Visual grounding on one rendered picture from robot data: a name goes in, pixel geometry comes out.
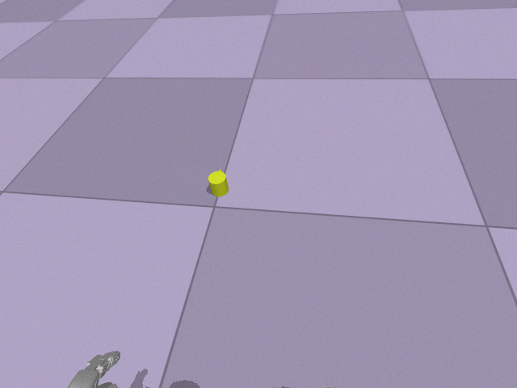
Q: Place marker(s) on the mug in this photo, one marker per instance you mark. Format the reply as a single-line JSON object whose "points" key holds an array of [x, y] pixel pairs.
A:
{"points": [[218, 183]]}

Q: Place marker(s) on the left robot hand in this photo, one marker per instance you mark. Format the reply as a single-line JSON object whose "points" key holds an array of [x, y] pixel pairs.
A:
{"points": [[96, 368]]}

